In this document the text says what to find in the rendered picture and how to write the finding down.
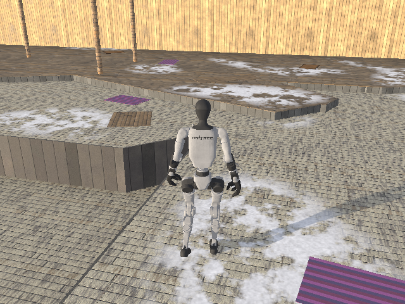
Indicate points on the humanoid robot head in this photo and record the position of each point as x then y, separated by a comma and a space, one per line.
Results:
203, 109

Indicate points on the left robot thigh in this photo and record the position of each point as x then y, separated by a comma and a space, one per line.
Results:
188, 191

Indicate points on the robot left forearm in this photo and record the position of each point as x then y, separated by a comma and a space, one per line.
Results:
173, 166

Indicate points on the left robot upper arm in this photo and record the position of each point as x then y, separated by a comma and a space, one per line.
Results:
179, 143

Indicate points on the robot right forearm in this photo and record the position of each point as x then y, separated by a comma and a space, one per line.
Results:
233, 170

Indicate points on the robot left hand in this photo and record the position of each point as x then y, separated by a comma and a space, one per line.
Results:
176, 177

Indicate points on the right robot upper arm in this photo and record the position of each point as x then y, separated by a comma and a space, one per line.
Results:
225, 144

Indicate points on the robot right hand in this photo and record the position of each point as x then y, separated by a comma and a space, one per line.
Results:
237, 187

